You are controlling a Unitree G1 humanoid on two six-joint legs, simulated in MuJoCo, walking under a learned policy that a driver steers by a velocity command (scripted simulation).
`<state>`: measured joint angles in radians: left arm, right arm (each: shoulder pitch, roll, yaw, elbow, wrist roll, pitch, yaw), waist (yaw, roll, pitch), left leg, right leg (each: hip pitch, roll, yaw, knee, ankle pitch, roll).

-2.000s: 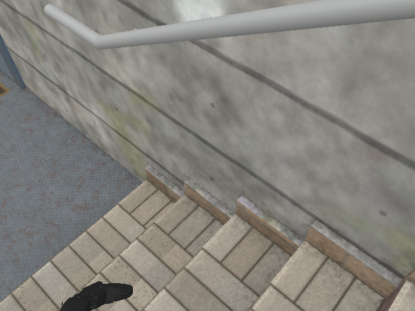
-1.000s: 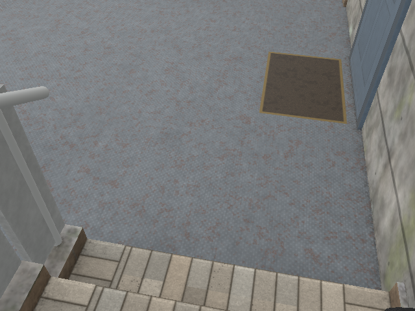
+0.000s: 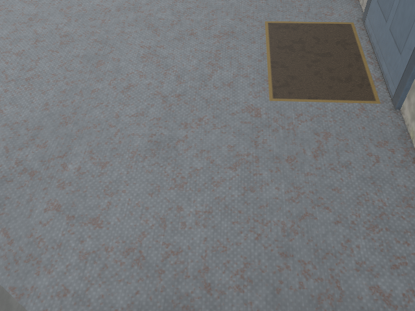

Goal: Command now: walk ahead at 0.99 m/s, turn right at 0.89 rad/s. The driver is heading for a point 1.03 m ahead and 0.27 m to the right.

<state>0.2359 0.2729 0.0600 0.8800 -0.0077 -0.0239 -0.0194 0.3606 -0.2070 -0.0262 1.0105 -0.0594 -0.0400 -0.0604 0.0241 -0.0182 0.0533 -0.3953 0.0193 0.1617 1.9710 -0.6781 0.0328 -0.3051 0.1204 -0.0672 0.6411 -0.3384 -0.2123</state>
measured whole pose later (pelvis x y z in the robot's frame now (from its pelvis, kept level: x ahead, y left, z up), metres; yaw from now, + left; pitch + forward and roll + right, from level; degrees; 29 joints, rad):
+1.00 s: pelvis +0.77 -0.21 -0.35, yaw -44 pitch +0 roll -3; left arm 0.40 0.25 0.05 1.02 0.00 -0.12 0.00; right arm 0.12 -0.19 -0.01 0.84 -0.03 -0.06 0.02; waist 0.00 0.02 0.08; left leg -0.72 0.17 -0.06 0.83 -0.07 0.02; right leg 0.01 0.15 -0.12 0.45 -0.45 -0.12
